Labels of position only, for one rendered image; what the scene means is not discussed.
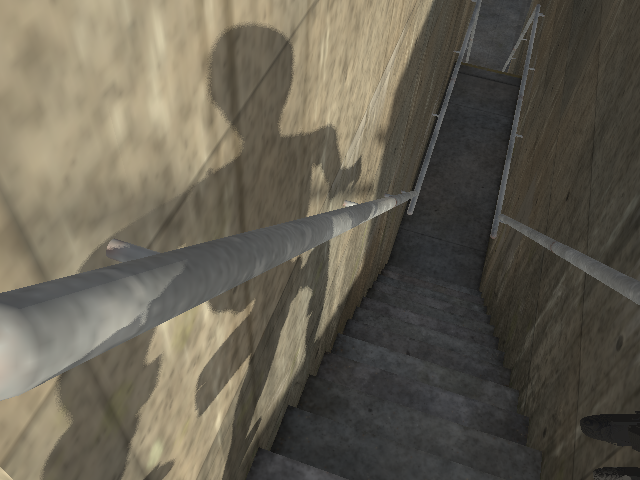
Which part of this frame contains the right robot hand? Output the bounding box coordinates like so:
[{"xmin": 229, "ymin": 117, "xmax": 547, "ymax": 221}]
[{"xmin": 580, "ymin": 411, "xmax": 640, "ymax": 480}]

